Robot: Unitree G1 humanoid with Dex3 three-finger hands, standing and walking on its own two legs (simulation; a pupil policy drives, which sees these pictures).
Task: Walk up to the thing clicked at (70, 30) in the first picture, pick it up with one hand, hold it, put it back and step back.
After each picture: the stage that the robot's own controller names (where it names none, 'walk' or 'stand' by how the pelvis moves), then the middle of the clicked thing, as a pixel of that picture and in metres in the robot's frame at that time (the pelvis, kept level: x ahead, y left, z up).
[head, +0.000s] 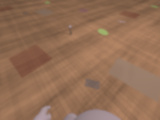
stand; (70, 30) +2.10 +0.60 -0.66
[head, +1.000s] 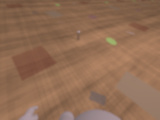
walk; (78, 35) +2.01 +0.28 -0.63
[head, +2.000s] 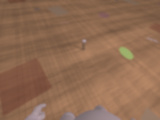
walk; (83, 45) +1.39 +0.12 -0.65
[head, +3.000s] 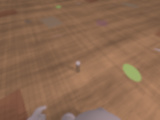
walk; (78, 67) +0.85 +0.17 -0.64
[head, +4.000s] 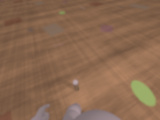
walk; (76, 85) +0.53 +0.22 -0.64
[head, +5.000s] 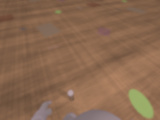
stand; (71, 96) +0.38 +0.21 -0.65
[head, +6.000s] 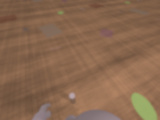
stand; (72, 98) +0.35 +0.19 -0.65
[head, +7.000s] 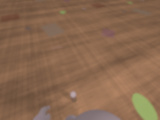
stand; (73, 97) +0.37 +0.18 -0.65
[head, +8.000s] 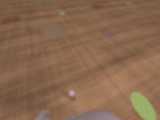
stand; (72, 96) +0.39 +0.20 -0.66
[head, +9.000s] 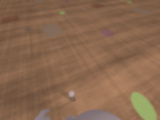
stand; (72, 96) +0.38 +0.21 -0.66
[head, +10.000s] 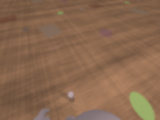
go down; (71, 97) +0.37 +0.21 -0.66
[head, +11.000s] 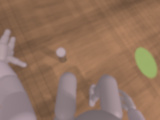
go down; (62, 56) +0.46 +0.21 -0.30
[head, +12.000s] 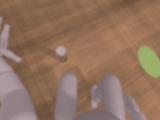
approach; (62, 55) +0.47 +0.21 -0.27
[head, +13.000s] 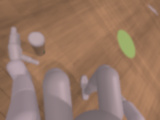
close in; (38, 46) +0.46 +0.25 -0.17
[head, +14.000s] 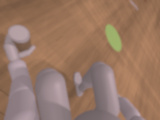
close; (23, 43) +0.46 +0.27 -0.17
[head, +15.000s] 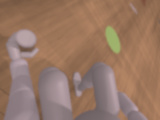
lift; (27, 45) +0.44 +0.27 -0.18
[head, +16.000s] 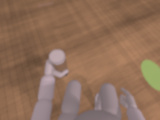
lift; (61, 66) +0.34 +0.20 +0.00
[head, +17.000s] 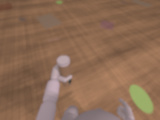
hold; (65, 72) +0.32 +0.18 +0.03
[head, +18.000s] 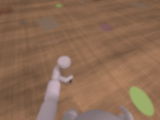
hold; (66, 73) +0.32 +0.17 +0.03
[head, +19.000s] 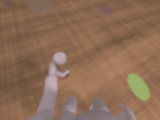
crouch; (62, 67) +0.36 +0.19 -0.02
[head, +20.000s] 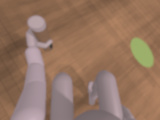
lower; (43, 37) +0.52 +0.24 -0.04
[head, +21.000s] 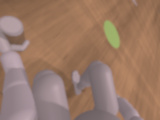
lower; (16, 38) +0.48 +0.28 -0.17
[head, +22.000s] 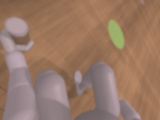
lower; (21, 38) +0.48 +0.27 -0.18
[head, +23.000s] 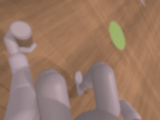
lower; (25, 41) +0.47 +0.26 -0.18
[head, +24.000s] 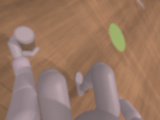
lower; (28, 45) +0.45 +0.26 -0.18
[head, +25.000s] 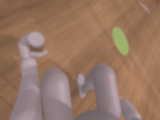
draw back; (36, 47) +0.45 +0.24 -0.18
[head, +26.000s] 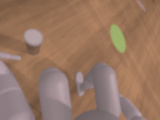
rise; (33, 45) +0.44 +0.24 -0.18
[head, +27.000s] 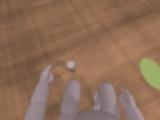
walk; (71, 67) +0.44 +0.17 -0.39
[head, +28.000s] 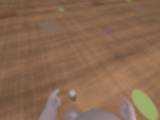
stand; (73, 96) +0.37 +0.17 -0.60
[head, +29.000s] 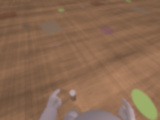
stand; (73, 96) +0.38 +0.17 -0.60
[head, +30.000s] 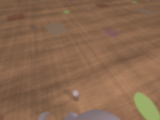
stand; (76, 96) +0.39 +0.16 -0.65
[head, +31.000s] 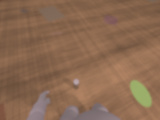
walk; (76, 84) +0.43 +0.11 -0.63
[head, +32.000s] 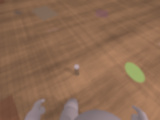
walk; (76, 70) +0.64 +0.18 -0.62
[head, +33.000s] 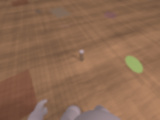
stand; (81, 56) +1.00 +0.19 -0.63
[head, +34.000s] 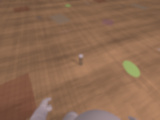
stand; (80, 60) +1.02 +0.17 -0.65
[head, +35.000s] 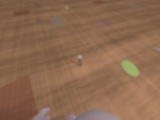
stand; (80, 61) +1.03 +0.19 -0.66
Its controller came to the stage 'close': yes
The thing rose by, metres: 0.70
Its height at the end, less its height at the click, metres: +0.00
